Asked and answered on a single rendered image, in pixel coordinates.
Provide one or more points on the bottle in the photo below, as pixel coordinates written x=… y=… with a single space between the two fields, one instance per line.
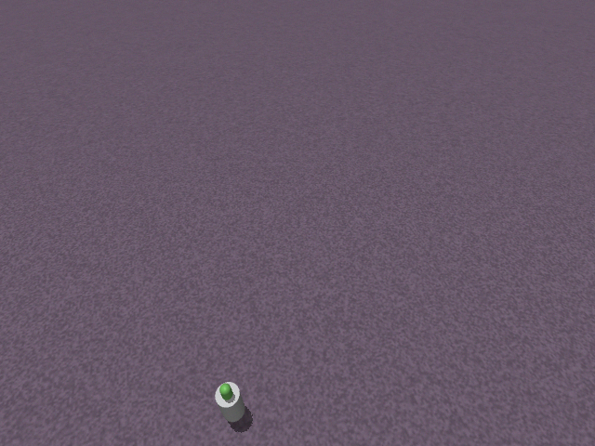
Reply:
x=230 y=402

